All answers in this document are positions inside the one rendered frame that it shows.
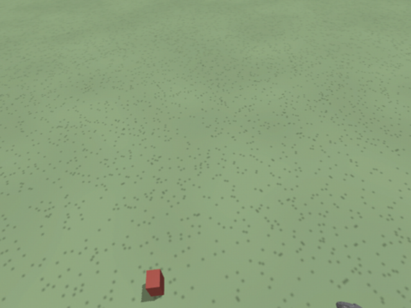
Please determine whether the carton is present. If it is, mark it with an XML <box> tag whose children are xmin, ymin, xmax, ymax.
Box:
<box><xmin>146</xmin><ymin>269</ymin><xmax>164</xmax><ymax>296</ymax></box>

